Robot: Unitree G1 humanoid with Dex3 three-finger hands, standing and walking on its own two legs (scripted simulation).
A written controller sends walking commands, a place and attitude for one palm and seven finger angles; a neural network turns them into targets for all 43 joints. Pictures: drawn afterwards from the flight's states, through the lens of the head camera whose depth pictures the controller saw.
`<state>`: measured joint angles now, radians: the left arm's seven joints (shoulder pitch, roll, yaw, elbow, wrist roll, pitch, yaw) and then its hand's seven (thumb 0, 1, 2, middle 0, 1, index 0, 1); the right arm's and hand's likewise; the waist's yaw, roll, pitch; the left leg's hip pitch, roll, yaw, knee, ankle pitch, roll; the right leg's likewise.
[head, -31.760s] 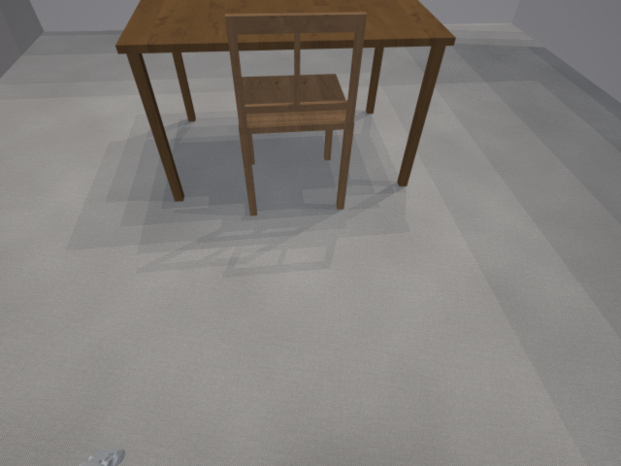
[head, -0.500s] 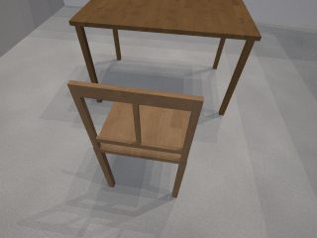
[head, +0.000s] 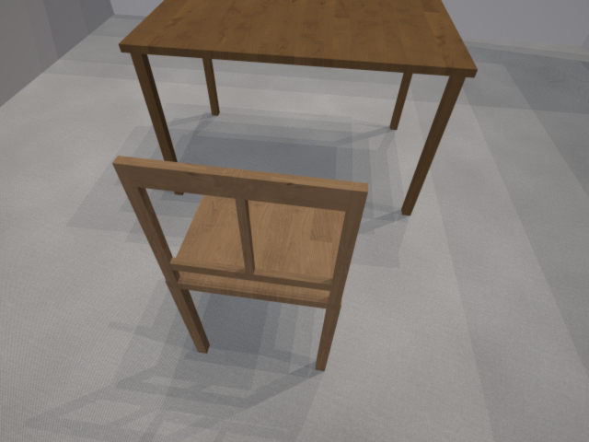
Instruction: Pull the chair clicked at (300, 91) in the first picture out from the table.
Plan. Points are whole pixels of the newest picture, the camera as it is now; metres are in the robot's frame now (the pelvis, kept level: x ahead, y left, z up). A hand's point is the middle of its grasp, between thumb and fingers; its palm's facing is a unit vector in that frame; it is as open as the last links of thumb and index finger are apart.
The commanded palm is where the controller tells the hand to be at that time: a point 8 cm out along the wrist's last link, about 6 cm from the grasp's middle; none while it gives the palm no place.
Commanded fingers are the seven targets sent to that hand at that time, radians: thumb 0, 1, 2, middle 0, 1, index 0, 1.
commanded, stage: let the arm hang, fingers relaxed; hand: left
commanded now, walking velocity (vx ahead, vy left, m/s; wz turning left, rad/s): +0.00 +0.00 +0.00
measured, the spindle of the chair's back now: (246, 237) +0.51 +0.13 -0.10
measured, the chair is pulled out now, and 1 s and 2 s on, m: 0.63 0.63 0.63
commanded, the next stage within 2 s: look to check the result in 0.12 s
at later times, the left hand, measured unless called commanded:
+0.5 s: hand out of the picture +0.00 +0.17 -0.18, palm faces +0.03 -0.98 -0.18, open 7.4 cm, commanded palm none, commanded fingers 0.00 0.90 0.90 -0.20 -0.30 -0.20 -0.30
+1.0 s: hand out of the picture +0.01 +0.17 -0.17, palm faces +0.04 -0.98 -0.18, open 7.4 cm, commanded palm none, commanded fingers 0.00 0.90 0.90 -0.20 -0.30 -0.20 -0.30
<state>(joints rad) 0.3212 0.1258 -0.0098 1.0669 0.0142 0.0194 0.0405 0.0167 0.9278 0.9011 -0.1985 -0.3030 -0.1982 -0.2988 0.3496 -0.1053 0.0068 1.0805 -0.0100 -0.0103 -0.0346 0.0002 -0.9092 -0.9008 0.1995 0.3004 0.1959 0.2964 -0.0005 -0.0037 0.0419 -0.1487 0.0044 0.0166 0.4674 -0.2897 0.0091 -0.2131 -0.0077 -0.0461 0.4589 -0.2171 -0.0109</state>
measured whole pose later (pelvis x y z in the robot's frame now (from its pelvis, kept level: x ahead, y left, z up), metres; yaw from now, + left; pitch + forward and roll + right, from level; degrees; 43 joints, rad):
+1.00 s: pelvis +0.01 +0.01 +0.00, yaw +0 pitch -2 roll +0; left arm 0.31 0.13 0.00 1.07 0.01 0.01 0.04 0.01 0.91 0.90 -0.20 -0.30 -0.20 -0.30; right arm 0.33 -0.11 0.00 1.10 -0.01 -0.02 -0.04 0.00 -0.91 -0.90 0.20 0.30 0.20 0.30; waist 0.00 0.00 0.07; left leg -0.11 -0.01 0.02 0.43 -0.29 0.02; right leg -0.18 -0.02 -0.04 0.44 -0.23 0.00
